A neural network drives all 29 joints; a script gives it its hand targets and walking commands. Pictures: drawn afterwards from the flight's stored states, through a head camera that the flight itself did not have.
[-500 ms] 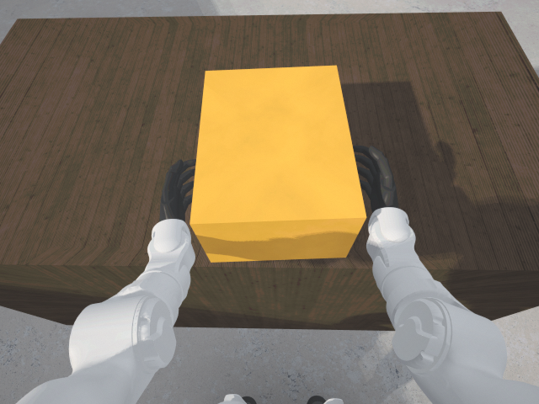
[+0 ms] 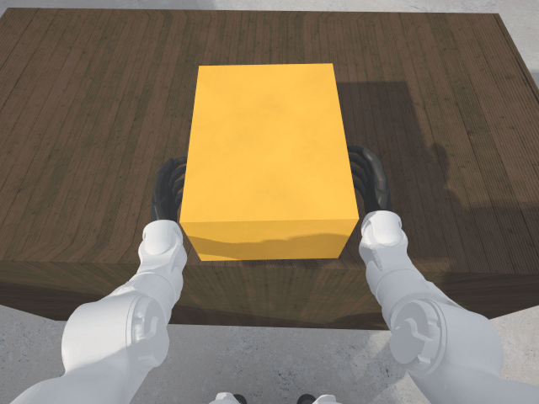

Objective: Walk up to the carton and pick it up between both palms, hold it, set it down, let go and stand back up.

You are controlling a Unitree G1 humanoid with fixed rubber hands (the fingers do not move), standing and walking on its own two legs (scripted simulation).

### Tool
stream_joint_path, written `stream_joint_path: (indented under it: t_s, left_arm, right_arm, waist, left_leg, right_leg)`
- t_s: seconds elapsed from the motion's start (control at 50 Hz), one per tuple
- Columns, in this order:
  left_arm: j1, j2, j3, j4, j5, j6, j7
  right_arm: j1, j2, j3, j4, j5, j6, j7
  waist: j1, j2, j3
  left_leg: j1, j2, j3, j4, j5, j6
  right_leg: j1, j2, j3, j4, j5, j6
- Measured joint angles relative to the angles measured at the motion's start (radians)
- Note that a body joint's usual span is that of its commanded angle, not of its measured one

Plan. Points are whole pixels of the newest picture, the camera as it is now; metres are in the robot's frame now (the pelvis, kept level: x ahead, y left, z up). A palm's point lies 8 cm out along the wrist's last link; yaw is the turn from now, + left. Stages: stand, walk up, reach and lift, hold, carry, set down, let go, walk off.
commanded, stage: reach and lift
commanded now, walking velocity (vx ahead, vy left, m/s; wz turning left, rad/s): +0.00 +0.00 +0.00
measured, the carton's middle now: (267, 161) +0.51 +0.03 -0.01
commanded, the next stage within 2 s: none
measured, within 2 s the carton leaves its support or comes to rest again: leaves its support in 1.48 s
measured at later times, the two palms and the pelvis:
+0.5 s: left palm (167, 213) +0.41 +0.19 -0.01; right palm (374, 203) +0.42 -0.14 +0.00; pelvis +0.00 +0.01 -0.01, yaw -1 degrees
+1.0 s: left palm (167, 215) +0.40 +0.18 -0.01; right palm (375, 203) +0.42 -0.14 +0.01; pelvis +0.00 +0.01 -0.01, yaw -2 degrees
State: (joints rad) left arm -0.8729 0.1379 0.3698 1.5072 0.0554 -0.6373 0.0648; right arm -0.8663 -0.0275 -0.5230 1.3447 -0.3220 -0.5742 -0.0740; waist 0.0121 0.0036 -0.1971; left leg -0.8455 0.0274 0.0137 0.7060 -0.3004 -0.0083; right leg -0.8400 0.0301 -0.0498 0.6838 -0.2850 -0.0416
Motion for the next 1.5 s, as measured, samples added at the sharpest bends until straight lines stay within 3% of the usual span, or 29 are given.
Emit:
stream_joint_path:
  t_s: [0.28,0.54,0.8,1.2,1.5]
  left_arm:
    - [-0.018,-0.003,-0.01,0.041,-0.021,-0.046,0.007]
    - [-0.025,-0.015,-0.07,0.067,-0.071,-0.109,0.018]
    - [-0.018,-0.023,-0.126,0.047,-0.122,-0.097,0.028]
    - [0.111,-0.054,-0.251,-0.062,-0.212,-0.017,0.074]
    - [0.241,-0.053,-0.357,-0.165,-0.286,0.103,0.096]
  right_arm:
    - [-0.023,-0.028,0.021,0.067,-0.004,-0.067,-0.013]
    - [-0.061,-0.079,0.09,0.207,0.057,-0.185,-0.033]
    - [-0.087,-0.101,0.167,0.269,0.125,-0.204,-0.039]
    - [0.026,-0.07,0.346,0.153,0.263,-0.075,-0.063]
    - [0.181,-0.047,0.485,-0.061,0.368,0.134,-0.067]
  waist:
    - [0.004,0.01,-0.027]
    - [0.017,0.008,-0.064]
    - [0.024,0.01,-0.095]
    - [0.015,0.027,-0.126]
    - [0.001,0.042,-0.134]
  left_leg:
    - [-0.049,0.001,0.006,0.016,0.001,0.007]
    - [-0.112,0.012,0.008,0.051,-0.01,0.01]
    - [-0.15,0.019,0.006,0.072,-0.015,0.013]
    - [-0.092,0.022,-0.016,0.086,-0.041,0.011]
    - [0.011,0.006,-0.042,0.043,-0.015,0.002]
  right_leg:
    - [-0.046,-0.003,0.0,0.008,0.006,0.005]
    - [-0.099,0.006,-0.004,0.017,0.012,0.009]
    - [-0.13,0.012,-0.006,0.02,0.018,0.011]
    - [-0.057,0.021,-0.016,0.008,0.003,0.013]
    - [0.047,0.017,-0.019,-0.022,0.015,0.008]
